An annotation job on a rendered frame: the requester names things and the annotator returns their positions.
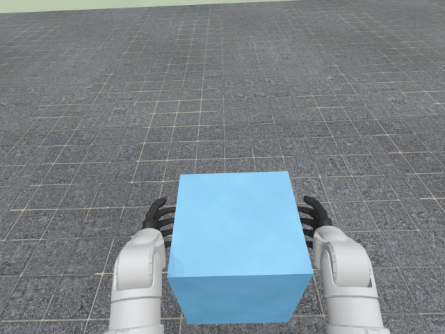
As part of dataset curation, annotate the robot left forearm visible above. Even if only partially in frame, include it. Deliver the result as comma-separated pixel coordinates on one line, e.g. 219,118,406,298
104,228,166,334

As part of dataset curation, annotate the robot right forearm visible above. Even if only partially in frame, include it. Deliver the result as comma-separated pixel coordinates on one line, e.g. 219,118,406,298
313,225,391,334

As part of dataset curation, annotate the carton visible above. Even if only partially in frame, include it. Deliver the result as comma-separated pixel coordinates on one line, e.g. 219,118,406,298
167,171,314,324

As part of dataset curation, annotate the robot left hand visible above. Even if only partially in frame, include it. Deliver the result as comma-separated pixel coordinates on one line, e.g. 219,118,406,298
141,198,176,248

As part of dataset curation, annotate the robot right hand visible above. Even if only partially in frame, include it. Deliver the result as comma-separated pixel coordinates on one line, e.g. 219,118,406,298
297,196,332,249

